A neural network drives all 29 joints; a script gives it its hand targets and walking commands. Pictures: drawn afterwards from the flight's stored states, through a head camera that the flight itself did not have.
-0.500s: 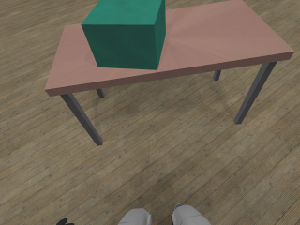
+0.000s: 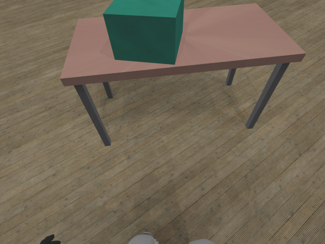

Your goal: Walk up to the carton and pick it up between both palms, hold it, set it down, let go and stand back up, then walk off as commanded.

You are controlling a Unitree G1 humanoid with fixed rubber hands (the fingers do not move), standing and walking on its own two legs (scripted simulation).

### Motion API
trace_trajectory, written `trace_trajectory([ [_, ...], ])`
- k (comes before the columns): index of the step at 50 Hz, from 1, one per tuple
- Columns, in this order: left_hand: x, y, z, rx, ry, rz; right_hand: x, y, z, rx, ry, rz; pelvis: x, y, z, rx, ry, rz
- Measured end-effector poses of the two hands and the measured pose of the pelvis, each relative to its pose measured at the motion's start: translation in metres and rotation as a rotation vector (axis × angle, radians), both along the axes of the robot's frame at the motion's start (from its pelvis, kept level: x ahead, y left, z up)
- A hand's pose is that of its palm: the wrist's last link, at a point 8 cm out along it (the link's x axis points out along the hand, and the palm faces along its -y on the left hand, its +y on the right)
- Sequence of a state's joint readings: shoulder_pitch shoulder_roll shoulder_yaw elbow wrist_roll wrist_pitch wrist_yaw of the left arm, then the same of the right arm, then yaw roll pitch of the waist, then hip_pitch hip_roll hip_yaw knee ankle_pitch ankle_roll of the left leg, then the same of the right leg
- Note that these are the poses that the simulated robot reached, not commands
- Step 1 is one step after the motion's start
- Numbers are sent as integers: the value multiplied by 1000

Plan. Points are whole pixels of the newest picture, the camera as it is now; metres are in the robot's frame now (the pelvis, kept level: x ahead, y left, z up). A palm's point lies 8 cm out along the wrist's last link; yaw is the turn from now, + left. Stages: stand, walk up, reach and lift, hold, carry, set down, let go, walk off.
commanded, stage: walk off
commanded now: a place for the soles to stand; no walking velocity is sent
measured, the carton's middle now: (149, 24) +1.05 +0.00 +0.01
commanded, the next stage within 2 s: stand in 0.14 s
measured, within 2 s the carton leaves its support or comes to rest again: neither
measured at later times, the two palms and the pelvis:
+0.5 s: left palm out of the picture +0.13 +0.29 -0.09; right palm out of the picture +0.05 -0.30 -0.09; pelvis +0.00 +0.01 +0.01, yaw +0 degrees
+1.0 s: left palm out of the picture +0.14 +0.28 -0.07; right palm out of the picture +0.05 -0.31 -0.08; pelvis +0.00 +0.00 +0.02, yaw -1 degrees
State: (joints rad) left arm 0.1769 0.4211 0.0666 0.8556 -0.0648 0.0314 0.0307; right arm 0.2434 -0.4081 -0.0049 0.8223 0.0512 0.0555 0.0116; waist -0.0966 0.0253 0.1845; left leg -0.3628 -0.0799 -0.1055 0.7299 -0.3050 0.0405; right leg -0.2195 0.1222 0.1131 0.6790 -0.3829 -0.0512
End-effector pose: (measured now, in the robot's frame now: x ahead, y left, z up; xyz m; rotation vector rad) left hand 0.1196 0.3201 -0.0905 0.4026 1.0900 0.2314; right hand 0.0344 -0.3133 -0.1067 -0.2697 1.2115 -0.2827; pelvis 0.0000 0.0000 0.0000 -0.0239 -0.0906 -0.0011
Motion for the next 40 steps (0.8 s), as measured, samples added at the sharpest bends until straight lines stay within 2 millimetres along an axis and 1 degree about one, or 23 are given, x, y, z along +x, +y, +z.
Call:
trace_trajectory([
  [5,1,-17,2,-45,-39,-11,-5,3,0,12,-20,-6,-4,2,4,10,0,-9],
  [8,2,-23,-4,-87,-53,-8,-5,7,1,6,-30,-3,-3,7,2,2,5,-6],
  [12,2,-27,-11,-127,-53,0,1,16,5,0,-68,7,-2,13,2,1,6,-4],
  [14,3,-28,-11,-131,-53,0,3,18,8,1,-85,10,-2,13,3,1,12,-4],
  [18,4,-27,-8,-117,-50,-6,5,14,8,2,-90,13,-1,9,4,8,21,-5],
  [26,12,-25,-1,-106,-64,-12,12,12,12,2,-101,12,4,7,7,11,35,-5],
  [35,29,-33,9,-121,-113,-19,27,7,23,-5,-157,11,11,3,13,13,68,-9],
  [40,32,-37,13,-128,-136,-24,30,5,28,-9,-182,11,10,2,16,14,78,-10],
])
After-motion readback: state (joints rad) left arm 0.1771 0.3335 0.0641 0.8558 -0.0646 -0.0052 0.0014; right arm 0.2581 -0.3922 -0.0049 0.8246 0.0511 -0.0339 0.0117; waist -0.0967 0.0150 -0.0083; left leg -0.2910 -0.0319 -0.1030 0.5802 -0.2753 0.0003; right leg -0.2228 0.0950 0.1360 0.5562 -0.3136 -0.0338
